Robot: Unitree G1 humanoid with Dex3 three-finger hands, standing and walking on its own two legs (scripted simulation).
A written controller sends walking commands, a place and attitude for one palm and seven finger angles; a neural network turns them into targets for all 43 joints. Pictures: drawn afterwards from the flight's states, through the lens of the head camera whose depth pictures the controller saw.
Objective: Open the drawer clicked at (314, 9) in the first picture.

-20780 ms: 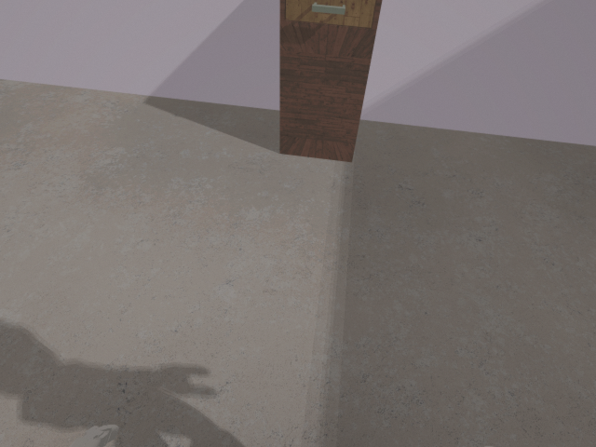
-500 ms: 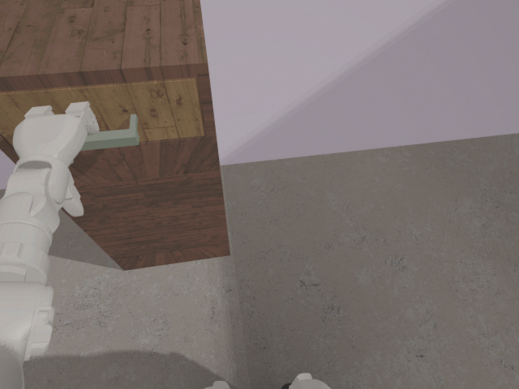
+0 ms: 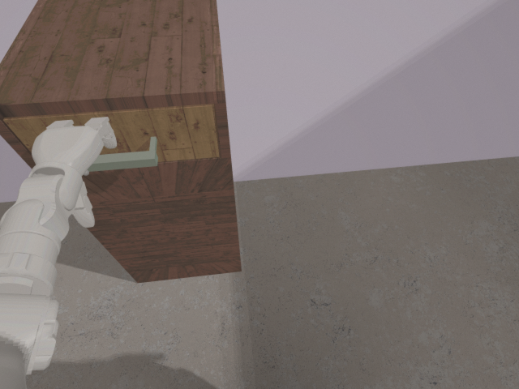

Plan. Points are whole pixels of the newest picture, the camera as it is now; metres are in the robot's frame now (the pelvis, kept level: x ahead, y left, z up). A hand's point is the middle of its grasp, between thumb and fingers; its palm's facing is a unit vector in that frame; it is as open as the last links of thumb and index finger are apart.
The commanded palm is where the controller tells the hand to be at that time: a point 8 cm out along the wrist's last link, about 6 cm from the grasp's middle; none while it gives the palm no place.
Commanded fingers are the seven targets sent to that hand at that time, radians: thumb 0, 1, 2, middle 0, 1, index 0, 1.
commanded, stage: re-aim the fingers above the handle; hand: left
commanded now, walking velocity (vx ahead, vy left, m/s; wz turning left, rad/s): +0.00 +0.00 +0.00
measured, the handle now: (121, 152) +0.52 +0.28 +0.02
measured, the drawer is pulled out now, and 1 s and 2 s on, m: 0.00 0.00 0.00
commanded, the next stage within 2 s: none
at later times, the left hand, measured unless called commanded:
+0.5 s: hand (96, 171) +0.43 +0.28 +0.07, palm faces -0.07 -0.03 -1.00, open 13.8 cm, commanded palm +0.42 +0.29 +0.13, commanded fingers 0.00 -0.50 0.30 -0.30 -1.20 -0.30 -1.20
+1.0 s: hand (105, 157) +0.46 +0.27 +0.07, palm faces +0.02 -0.05 -1.00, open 13.8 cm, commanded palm +0.42 +0.29 +0.13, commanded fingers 0.00 -0.50 0.30 -0.30 -1.20 -0.30 -1.20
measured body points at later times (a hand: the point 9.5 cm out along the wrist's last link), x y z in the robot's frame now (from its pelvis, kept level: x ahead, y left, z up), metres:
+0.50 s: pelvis -0.01 -0.01 +0.00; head +0.06 +0.00 +0.44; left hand +0.43 +0.28 +0.12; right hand +0.05 -0.28 -0.13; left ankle -0.05 +0.07 -0.72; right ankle -0.01 -0.13 -0.72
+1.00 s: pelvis -0.01 +0.00 -0.01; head +0.07 +0.01 +0.44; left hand +0.45 +0.27 +0.13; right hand +0.04 -0.28 -0.13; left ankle -0.05 +0.07 -0.72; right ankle -0.01 -0.13 -0.72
